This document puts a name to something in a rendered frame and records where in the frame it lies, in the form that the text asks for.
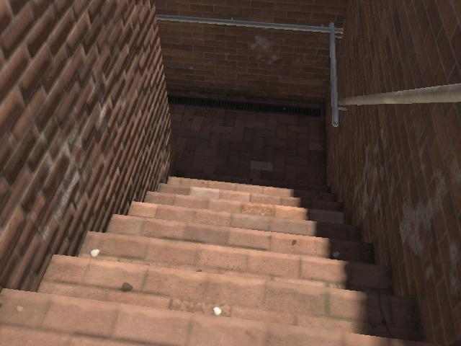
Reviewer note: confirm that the stairs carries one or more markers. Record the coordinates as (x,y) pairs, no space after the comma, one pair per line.
(256,249)

